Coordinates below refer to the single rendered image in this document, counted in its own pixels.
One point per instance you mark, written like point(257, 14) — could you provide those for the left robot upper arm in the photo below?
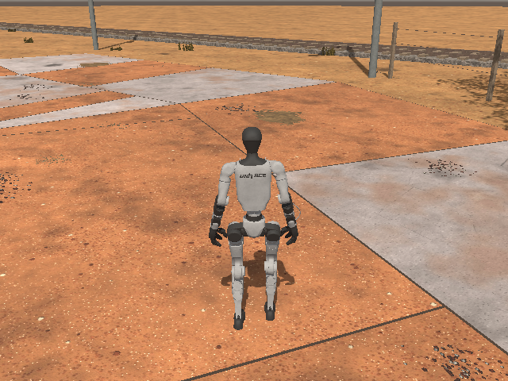
point(224, 182)

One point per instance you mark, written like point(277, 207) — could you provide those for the robot left thigh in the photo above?
point(236, 241)

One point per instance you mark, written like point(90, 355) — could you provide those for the robot left hand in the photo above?
point(213, 235)

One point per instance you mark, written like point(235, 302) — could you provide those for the right robot upper arm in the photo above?
point(281, 181)

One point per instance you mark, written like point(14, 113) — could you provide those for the robot right hand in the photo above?
point(292, 232)

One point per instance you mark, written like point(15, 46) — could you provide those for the right robot forearm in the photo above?
point(289, 213)

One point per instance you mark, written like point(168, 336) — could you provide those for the left robot foot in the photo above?
point(238, 323)

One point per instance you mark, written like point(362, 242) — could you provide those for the left robot forearm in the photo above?
point(217, 215)

